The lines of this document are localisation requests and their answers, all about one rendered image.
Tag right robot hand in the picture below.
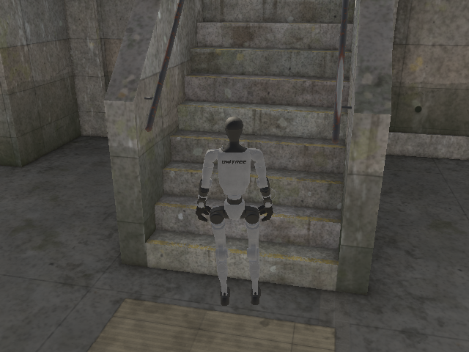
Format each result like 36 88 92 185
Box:
258 205 273 221

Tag robot right upper arm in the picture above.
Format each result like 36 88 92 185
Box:
249 148 268 188

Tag robot torso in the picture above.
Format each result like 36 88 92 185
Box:
217 145 251 220

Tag right robot shin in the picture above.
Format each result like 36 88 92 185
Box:
249 247 260 295

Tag left robot hand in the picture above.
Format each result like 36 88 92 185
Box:
196 205 211 222

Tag robot left upper arm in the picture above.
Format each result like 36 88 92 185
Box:
201 149 219 188

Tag robot left forearm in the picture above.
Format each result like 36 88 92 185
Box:
197 178 209 208

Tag robot right forearm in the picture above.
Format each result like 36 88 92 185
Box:
260 177 273 208

